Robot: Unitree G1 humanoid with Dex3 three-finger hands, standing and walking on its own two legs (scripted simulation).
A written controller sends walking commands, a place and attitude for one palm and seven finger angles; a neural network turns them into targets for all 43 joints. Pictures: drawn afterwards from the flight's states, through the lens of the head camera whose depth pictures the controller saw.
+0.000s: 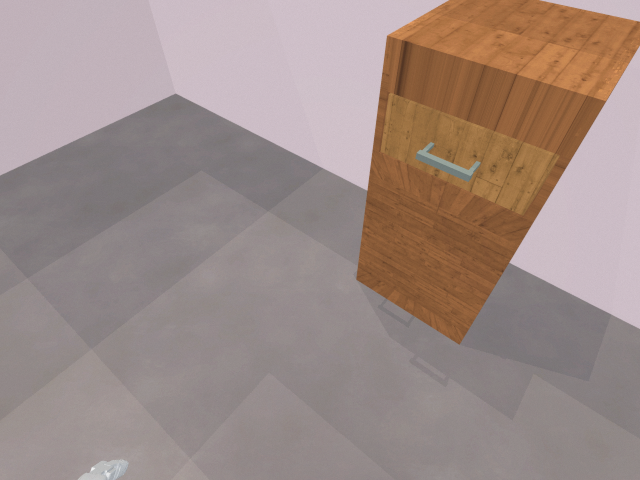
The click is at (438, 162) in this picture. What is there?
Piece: drawer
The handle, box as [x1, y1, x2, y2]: [415, 142, 480, 181]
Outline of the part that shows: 417,152 415,158 467,181 469,180 472,173 480,163 476,161 468,170 428,153 427,152 433,146 433,143 431,142 422,150 419,150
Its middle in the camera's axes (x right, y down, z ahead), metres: +0.29 -0.18 +0.89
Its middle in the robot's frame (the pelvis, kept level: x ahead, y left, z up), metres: +0.79 -0.25 -0.07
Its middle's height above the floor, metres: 0.70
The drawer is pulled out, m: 0.00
